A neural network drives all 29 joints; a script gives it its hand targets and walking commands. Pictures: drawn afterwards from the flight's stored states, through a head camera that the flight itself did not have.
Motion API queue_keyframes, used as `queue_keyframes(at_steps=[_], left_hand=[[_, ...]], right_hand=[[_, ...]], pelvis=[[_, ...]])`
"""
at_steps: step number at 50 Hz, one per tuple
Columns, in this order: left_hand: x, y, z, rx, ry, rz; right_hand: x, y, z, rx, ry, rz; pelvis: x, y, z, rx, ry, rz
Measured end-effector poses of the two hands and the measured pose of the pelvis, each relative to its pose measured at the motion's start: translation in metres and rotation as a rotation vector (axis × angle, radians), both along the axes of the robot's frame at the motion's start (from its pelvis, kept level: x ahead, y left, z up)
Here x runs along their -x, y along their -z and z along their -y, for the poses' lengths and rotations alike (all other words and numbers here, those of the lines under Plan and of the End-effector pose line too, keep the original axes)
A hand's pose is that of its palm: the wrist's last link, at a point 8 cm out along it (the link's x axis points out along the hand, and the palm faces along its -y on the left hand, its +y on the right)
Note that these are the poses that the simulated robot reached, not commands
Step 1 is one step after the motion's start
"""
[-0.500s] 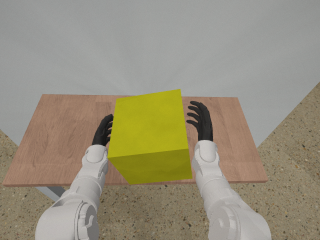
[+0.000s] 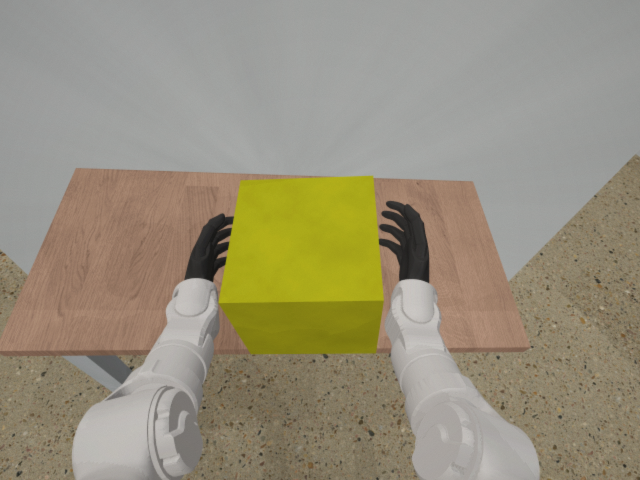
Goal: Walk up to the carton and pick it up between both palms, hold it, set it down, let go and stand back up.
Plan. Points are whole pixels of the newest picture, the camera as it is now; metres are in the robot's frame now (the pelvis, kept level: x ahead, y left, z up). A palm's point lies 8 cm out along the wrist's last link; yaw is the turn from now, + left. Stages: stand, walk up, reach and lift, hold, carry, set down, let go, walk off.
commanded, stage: set down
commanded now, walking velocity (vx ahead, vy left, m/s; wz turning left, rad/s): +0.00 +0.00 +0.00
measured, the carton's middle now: (309, 268) +0.41 +0.00 -0.02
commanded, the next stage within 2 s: none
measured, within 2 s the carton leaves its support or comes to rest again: rests again in 0.22 s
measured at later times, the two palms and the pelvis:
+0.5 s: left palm (211, 271) +0.40 +0.13 -0.01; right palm (415, 285) +0.37 -0.14 +0.01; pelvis +0.00 +0.00 +0.00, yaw +0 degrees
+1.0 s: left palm (211, 271) +0.40 +0.13 -0.01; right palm (415, 285) +0.37 -0.14 +0.01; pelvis -0.01 +0.00 -0.01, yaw +0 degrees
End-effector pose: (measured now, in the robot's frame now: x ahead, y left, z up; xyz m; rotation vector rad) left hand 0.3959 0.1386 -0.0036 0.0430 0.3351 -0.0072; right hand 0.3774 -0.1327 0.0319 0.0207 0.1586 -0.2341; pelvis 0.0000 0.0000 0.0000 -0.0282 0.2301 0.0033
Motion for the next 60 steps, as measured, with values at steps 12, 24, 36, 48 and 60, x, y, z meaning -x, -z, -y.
queue_keyframes(at_steps=[12,24,36,48,60], left_hand=[[-0.001,0.001,0.003,0.009,0.0,0.017],[-0.004,0.004,0.009,0.016,0.008,0.041],[-0.004,0.005,0.009,0.021,0.008,0.052],[-0.006,0.007,0.009,0.013,0.011,0.064],[-0.011,0.014,0.009,0.007,0.014,0.045]], right_hand=[[0.004,0.007,0.003,0.002,0.015,-0.009],[0.012,0.024,0.01,0.005,0.043,-0.036],[0.012,0.025,0.01,0.004,0.046,-0.031],[0.012,0.025,0.01,0.01,0.045,-0.025],[0.009,0.035,0.012,0.006,0.04,-0.067]], pelvis=[[0.002,0.001,0.001,-0.002,-0.003,-0.013],[0.003,0.002,0.002,-0.002,-0.003,-0.041],[0.007,0.005,0.001,-0.002,-0.002,-0.052],[0.01,0.008,-0.001,-0.001,0.004,-0.057],[0.012,0.014,-0.007,0.007,0.017,-0.089]])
